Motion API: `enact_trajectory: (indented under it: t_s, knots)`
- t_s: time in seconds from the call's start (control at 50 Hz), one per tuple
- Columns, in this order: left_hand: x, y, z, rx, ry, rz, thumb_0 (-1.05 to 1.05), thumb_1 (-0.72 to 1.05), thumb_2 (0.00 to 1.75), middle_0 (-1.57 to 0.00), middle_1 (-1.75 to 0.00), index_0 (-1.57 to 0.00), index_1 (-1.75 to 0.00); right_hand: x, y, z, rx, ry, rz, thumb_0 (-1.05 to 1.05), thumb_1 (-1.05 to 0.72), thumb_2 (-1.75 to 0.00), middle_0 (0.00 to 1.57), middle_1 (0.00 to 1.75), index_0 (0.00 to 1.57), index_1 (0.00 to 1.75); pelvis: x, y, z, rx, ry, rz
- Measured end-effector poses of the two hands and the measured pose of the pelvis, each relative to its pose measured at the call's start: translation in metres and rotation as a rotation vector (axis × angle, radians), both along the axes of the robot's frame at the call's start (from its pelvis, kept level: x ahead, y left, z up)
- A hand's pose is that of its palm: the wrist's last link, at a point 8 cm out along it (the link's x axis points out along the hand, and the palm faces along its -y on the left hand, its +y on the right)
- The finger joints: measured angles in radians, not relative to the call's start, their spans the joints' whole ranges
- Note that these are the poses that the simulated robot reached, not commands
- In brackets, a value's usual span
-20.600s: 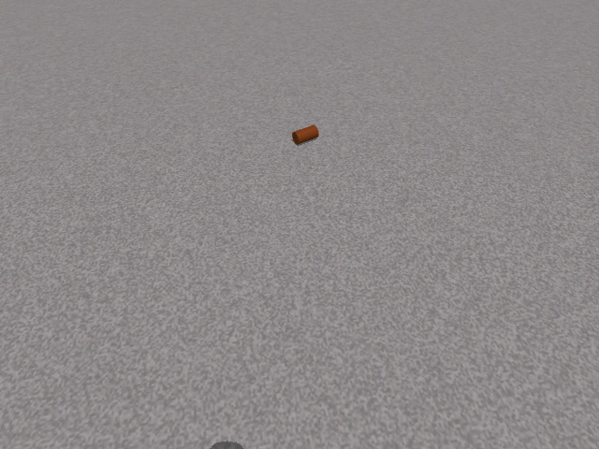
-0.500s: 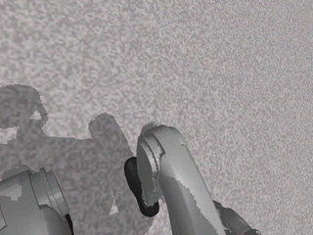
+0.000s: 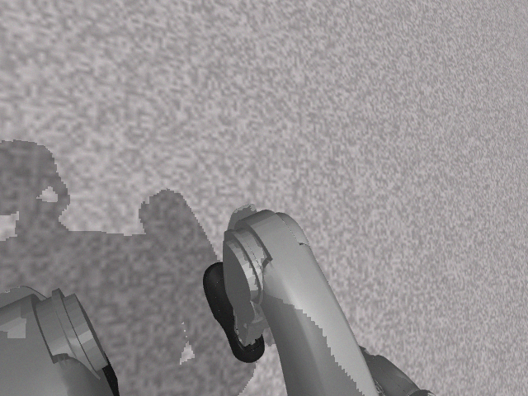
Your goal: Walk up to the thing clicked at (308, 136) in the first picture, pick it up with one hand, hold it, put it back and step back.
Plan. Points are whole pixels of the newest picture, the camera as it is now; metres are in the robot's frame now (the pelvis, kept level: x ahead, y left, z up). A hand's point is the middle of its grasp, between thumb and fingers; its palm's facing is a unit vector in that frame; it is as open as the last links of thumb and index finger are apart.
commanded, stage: close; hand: left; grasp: from above
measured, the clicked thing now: out of the picture +0.48 +0.32 -0.27
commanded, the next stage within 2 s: settle in 1.38 s
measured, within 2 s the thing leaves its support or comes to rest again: leaves its support in 1.88 s
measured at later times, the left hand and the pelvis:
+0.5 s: hand out of the picture +0.46 +0.31 -0.25, palm faces -0.47 -0.11 -0.88, open 11.2 cm; pelvis +0.00 +0.00 +0.00, yaw +0 degrees
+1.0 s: hand out of the picture +0.46 +0.31 -0.24, palm faces -0.46 -0.12 -0.88, open 10.2 cm; pelvis +0.00 +0.00 +0.00, yaw +0 degrees
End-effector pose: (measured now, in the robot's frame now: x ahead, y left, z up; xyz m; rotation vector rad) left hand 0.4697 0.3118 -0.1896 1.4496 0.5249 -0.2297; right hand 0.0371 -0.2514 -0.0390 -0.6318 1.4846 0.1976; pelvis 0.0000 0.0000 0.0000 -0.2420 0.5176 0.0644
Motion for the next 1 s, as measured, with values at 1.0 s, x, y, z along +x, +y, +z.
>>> enact_trajectory:
  t_s: [1.0]
  knots:
    - [-0.0009,0.0011,0.0066,0.003,0.007,-0.006,0.01,0.06,0.52,-0.55,-0.64,-0.58,-0.61,0.0058,-0.0033,0.0038,-0.008,-0.03,0.013,0.0,-0.9,-0.89,0.2,0.3,0.21,0.3,-0.0033,-0.0004,0.004,0.0,-0.004,0.0]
